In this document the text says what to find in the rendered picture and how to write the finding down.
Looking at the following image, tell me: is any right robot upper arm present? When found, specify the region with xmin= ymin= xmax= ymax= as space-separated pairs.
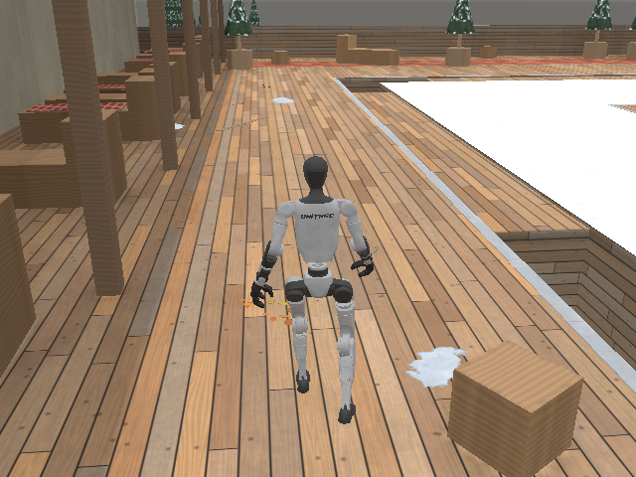
xmin=337 ymin=199 xmax=367 ymax=251

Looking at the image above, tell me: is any right robot forearm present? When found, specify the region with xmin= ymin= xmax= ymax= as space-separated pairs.
xmin=357 ymin=236 xmax=373 ymax=265

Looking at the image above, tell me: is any robot left foot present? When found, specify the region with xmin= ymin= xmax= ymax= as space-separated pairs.
xmin=296 ymin=370 xmax=310 ymax=394

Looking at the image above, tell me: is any right robot hand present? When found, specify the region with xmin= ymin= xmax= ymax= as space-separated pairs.
xmin=351 ymin=260 xmax=374 ymax=277

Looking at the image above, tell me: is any left robot forearm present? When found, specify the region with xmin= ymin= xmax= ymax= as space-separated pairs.
xmin=254 ymin=240 xmax=277 ymax=286

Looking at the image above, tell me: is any left robot upper arm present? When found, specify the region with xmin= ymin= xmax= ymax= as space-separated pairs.
xmin=268 ymin=200 xmax=296 ymax=256

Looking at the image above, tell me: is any left robot hand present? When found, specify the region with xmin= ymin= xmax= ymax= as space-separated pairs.
xmin=250 ymin=282 xmax=273 ymax=308

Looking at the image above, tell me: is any humanoid robot torso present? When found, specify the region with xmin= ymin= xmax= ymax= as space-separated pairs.
xmin=293 ymin=194 xmax=340 ymax=298

